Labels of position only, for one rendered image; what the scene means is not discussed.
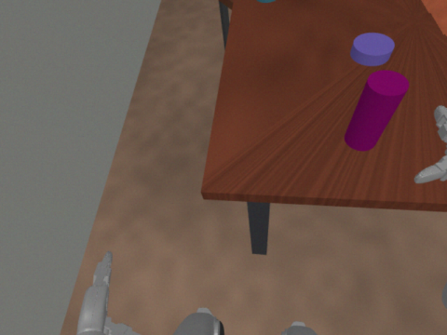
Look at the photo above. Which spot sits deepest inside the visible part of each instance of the chair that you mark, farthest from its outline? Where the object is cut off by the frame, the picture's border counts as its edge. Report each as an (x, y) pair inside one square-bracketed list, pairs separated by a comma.
[(223, 6)]

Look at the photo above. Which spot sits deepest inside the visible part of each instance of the left robot hand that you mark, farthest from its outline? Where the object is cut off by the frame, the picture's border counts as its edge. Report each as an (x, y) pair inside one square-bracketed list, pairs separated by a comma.
[(94, 310)]

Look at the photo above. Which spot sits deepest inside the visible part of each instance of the table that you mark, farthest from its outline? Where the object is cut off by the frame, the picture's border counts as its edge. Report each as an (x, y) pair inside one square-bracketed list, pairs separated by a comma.
[(287, 93)]

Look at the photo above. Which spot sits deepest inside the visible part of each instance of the right robot hand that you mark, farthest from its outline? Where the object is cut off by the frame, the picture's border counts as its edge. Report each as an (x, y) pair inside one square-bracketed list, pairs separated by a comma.
[(439, 169)]

